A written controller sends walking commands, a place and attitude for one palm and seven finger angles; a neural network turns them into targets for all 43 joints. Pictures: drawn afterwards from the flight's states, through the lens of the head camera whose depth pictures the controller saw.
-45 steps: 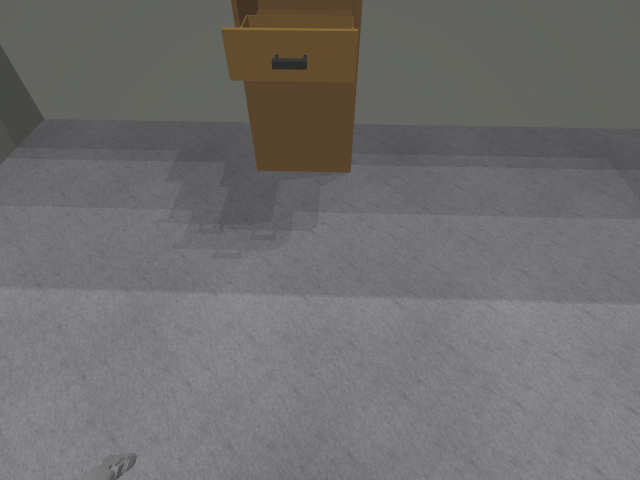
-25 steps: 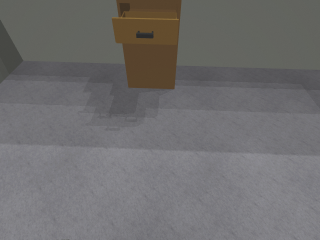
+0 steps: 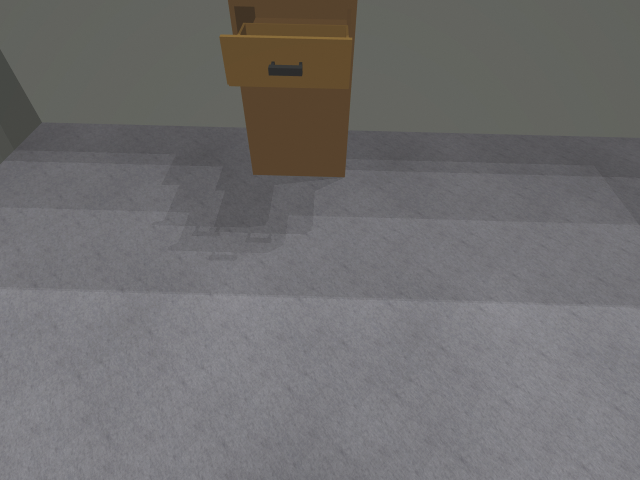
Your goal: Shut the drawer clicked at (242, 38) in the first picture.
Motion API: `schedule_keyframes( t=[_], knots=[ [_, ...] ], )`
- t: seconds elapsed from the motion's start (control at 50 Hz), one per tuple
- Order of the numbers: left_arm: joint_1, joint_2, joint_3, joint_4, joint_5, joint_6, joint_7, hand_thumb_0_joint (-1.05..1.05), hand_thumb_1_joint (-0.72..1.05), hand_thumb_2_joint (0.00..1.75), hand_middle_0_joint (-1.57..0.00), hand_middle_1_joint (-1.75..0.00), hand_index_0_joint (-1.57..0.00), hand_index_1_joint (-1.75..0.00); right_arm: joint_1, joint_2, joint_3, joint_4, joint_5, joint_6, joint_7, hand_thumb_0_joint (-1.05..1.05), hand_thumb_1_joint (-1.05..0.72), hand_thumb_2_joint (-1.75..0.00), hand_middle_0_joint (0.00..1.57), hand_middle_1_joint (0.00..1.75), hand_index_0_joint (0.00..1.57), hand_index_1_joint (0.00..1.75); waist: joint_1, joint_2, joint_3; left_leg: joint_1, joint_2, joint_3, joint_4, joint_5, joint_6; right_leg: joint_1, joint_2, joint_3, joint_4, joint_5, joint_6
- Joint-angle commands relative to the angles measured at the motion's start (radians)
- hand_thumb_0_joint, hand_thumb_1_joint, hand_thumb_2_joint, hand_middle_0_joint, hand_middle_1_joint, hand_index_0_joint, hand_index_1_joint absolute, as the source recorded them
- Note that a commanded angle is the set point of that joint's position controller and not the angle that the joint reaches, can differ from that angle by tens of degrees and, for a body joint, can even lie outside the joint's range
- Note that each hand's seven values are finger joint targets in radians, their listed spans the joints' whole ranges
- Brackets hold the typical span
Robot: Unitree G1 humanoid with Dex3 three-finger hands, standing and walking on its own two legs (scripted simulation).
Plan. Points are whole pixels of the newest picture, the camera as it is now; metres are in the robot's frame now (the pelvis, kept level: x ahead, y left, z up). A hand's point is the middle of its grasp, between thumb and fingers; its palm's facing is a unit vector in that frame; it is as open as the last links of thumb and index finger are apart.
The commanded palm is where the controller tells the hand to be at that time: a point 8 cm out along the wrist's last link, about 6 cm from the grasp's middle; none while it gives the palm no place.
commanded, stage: stand and wait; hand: left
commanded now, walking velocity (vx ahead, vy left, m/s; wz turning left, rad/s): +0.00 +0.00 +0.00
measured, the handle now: (286, 67) +1.33 +0.19 -0.07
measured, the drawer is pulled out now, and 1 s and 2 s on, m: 0.29 0.29 0.29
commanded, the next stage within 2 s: look at it before walking up in 0.06 s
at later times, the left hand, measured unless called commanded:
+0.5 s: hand out of the picture +0.07 +0.25 -0.16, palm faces -0.02 -0.94 -0.33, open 7.4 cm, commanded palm none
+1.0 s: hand out of the picture +0.05 +0.22 -0.18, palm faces +0.01 -0.98 -0.21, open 7.4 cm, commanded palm none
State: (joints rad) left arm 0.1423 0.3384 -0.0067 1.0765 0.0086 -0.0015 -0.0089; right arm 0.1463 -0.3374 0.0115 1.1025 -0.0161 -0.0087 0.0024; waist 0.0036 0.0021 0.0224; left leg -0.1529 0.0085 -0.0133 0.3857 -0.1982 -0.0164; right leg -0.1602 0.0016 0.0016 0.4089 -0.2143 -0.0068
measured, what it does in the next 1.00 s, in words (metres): stands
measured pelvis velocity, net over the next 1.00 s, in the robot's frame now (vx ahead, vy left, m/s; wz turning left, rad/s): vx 0.04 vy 0.01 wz -0.01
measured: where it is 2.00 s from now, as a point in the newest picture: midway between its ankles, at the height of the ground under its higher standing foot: (335, 432)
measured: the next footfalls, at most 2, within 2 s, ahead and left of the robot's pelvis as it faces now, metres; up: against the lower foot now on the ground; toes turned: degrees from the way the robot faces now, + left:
right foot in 1.40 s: +0.34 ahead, -0.13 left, +0.00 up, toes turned -11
left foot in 1.96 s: +0.56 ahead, +0.09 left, +0.00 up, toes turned +11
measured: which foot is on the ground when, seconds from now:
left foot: down 0.00-1.00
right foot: down 0.00-1.00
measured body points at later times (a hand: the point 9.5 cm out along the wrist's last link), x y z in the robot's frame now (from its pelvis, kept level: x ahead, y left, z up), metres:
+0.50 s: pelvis +0.01 +0.00 +0.00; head +0.01 +0.00 +0.45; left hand +0.08 +0.30 -0.13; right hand +0.08 -0.29 -0.13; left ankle +0.01 +0.13 -0.74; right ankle +0.01 -0.11 -0.74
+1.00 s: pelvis +0.04 +0.01 -0.01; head +0.03 +0.02 +0.44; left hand +0.05 +0.27 -0.17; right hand +0.06 -0.25 -0.16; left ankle +0.01 +0.13 -0.74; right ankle +0.01 -0.11 -0.74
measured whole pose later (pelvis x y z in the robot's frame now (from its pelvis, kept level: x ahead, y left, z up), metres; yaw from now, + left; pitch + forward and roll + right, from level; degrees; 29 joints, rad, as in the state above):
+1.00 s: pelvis +0.04 +0.01 -0.01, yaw +0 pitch -1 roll -1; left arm 0.31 0.24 0.01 1.09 0.02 0.01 -0.02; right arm 0.28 -0.25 0.01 1.11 -0.03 0.00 0.01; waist 0.01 0.00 -0.04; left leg -0.18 0.03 0.01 0.56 -0.37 0.00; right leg -0.16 0.01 0.01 0.50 -0.33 0.00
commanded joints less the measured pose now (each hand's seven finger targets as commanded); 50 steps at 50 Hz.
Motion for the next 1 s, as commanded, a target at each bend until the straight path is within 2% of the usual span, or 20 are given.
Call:
schedule_keyframes(
  t=[0.0,0.1,0.38,0.58,0.72,0.74,0.76,0.78,0.8,0.84,0.88,0.9,0.92,0.94,0.96,0.98],
  knots=[
    [-0.046,0.207,0.041,-0.06,0.003,-0.021,0.017,0.0,0.9,0.9,-0.2,-0.3,-0.2,-0.3,-0.05,-0.201,-0.044,-0.067,0.006,-0.025,-0.015,0.0,-0.9,-0.9,0.2,0.3,0.2,0.3,-0.001,-0.02,-0.022,-0.016,0.102,-0.093,-0.067,0.052,0.043,-0.022,-0.119,0.117,-0.102,0.002,-0.028],
    [-0.043,0.204,0.041,-0.062,0.004,-0.021,0.017,0.0,0.9,0.9,-0.2,-0.3,-0.2,-0.3,-0.048,-0.2,-0.045,-0.065,0.006,-0.026,-0.014,0.0,-0.9,-0.9,0.2,0.3,0.2,0.3,-0.002,-0.01,-0.033,-0.012,0.103,-0.097,-0.071,0.054,0.044,-0.022,-0.117,0.116,-0.098,0.003,-0.026],
    [-0.029,0.204,0.039,-0.054,0.003,-0.026,0.019,0.0,0.9,0.9,-0.2,-0.3,-0.2,-0.3,-0.055,-0.2,-0.045,-0.06,0.01,-0.03,-0.016,0.0,-0.9,-0.9,0.2,0.3,0.2,0.3,-0.001,-0.001,-0.072,0.027,0.113,-0.09,-0.064,0.154,0.044,0.021,-0.122,0.104,-0.08,0.144,-0.026],
    [-0.029,0.204,0.039,-0.053,0.004,-0.025,0.02,0.0,0.9,0.9,-0.2,-0.3,-0.2,-0.3,-0.063,-0.202,-0.044,-0.06,0.01,-0.027,-0.016,0.0,-0.9,-0.9,0.2,0.3,0.2,0.3,-0.001,-0.004,-0.043,0.026,0.113,-0.091,-0.077,0.133,0.042,0.007,-0.119,0.106,-0.095,0.124,-0.023],
    [-0.029,0.203,0.038,-0.051,0.004,-0.027,0.02,0.0,0.9,0.9,-0.2,-0.3,-0.2,-0.3,-0.065,-0.203,-0.044,-0.059,0.009,-0.028,-0.016,0.0,-0.9,-0.9,0.2,0.3,0.2,0.3,-0.001,-0.011,-0.056,0.041,0.113,-0.089,-0.078,0.151,0.042,0.018,-0.123,0.106,-0.097,0.149,-0.023],
    [0.011,0.122,0.022,-0.031,0.002,-0.018,0.023,0.0,0.9,0.9,-0.2,-0.3,-0.2,-0.3,-0.031,-0.119,-0.024,-0.041,0.005,-0.02,-0.014,0.0,-0.9,-0.9,0.2,0.3,0.2,0.3,0.0,-0.02,-0.073,0.045,0.11,-0.073,-0.068,0.106,0.031,0.026,-0.123,0.1,-0.1,0.092,-0.012],
    [0.05,0.077,0.012,-0.019,0.004,-0.007,0.024,0.0,0.9,0.9,-0.2,-0.3,-0.2,-0.3,0.009,-0.07,-0.013,-0.027,0.001,-0.009,-0.01,0.0,-0.9,-0.9,0.2,0.3,0.2,0.3,-0.001,-0.029,-0.069,0.034,0.097,-0.057,-0.051,0.001,0.023,0.017,-0.116,0.102,-0.096,-0.046,-0.008],
    [0.074,0.077,0.013,-0.013,0.009,-0.001,0.02,0.0,0.9,0.9,-0.2,-0.3,-0.2,-0.3,0.03,-0.065,-0.014,-0.025,-0.001,-0.003,-0.008,0.0,-0.9,-0.9,0.2,0.3,0.2,0.3,0.003,-0.033,-0.048,0.006,0.084,-0.049,-0.035,-0.118,0.027,-0.002,-0.112,0.116,-0.102,-0.178,-0.014],
    [0.084,0.087,0.018,-0.013,0.011,0.004,0.014,0.0,0.9,0.9,-0.2,-0.3,-0.2,-0.3,0.037,-0.066,-0.017,-0.025,-0.006,0.001,-0.006,0.0,-0.9,-0.9,0.2,0.3,0.2,0.3,0.006,-0.043,0.002,-0.045,0.071,-0.044,-0.031,-0.24,0.03,-0.034,-0.111,0.137,-0.119,-0.299,-0.023],
    [0.109,0.1,0.031,-0.023,0.015,0.008,0.006,0.0,0.9,0.9,-0.2,-0.3,-0.2,-0.3,0.052,-0.065,-0.021,-0.033,-0.011,0.003,-0.003,0.0,-0.9,-0.9,0.2,0.3,0.2,0.3,0.011,-0.076,0.067,-0.13,0.05,-0.033,0.007,-0.338,0.033,-0.064,-0.117,0.18,-0.135,-0.422,-0.048],
    [0.146,0.108,0.042,-0.024,0.015,0.007,0.004,0.0,0.9,0.9,-0.2,-0.3,-0.2,-0.3,0.065,-0.053,-0.026,-0.046,-0.011,0.001,-0.002,0.0,-0.9,-0.9,0.2,0.3,0.2,0.3,0.017,-0.105,0.119,-0.192,0.028,0.004,0.093,-0.345,0.032,-0.076,-0.148,0.235,-0.159,-0.489,-0.082],
    [0.165,0.11,0.049,-0.027,0.013,0.002,0.004,0.0,0.9,0.9,-0.2,-0.3,-0.2,-0.3,0.081,-0.038,-0.028,-0.051,-0.011,-0.005,-0.002,0.0,-0.9,-0.9,0.2,0.3,0.2,0.3,0.014,-0.126,0.118,-0.206,0.022,0.031,0.14,-0.302,0.031,-0.063,-0.173,0.266,-0.169,-0.487,-0.103],
    [0.172,0.111,0.054,-0.029,0.01,-0.003,0.005,0.0,0.9,0.9,-0.2,-0.3,-0.2,-0.3,0.1,-0.027,-0.029,-0.052,-0.009,-0.012,-0.003,0.0,-0.9,-0.9,0.2,0.3,0.2,0.3,0.007,-0.118,0.111,-0.199,0.025,0.048,0.169,-0.263,0.031,-0.061,-0.193,0.279,-0.167,-0.465,-0.119],
    [0.18,0.103,0.058,-0.031,0.008,-0.009,0.006,0.0,0.9,0.9,-0.2,-0.3,-0.2,-0.3,0.119,-0.015,-0.031,-0.054,-0.007,-0.02,-0.003,0.0,-0.9,-0.9,0.2,0.3,0.2,0.3,0.0,-0.107,0.102,-0.172,0.028,0.051,0.172,-0.23,0.034,-0.065,-0.197,0.277,-0.149,-0.419,-0.13],
    [0.174,0.09,0.06,-0.036,0.007,-0.014,0.006,0.0,0.9,0.9,-0.2,-0.3,-0.2,-0.3,0.147,-0.007,-0.032,-0.048,-0.004,-0.027,-0.005,0.0,-0.9,-0.9,0.2,0.3,0.2,0.3,-0.014,-0.101,0.104,-0.138,0.037,0.051,0.148,-0.216,0.038,-0.089,-0.185,0.251,-0.113,-0.367,-0.13],
    [0.158,0.073,0.06,-0.042,0.008,-0.016,0.005,0.0,0.9,0.9,-0.2,-0.3,-0.2,-0.3,0.186,-0.006,-0.035,-0.038,-0.003,-0.032,-0.005,0.0,-0.9,-0.9,0.2,0.3,0.2,0.3,-0.031,-0.072,0.109,-0.086,0.049,0.03,0.106,-0.222,0.046,-0.133,-0.15,0.198,-0.055,-0.329,-0.118]
  ],
)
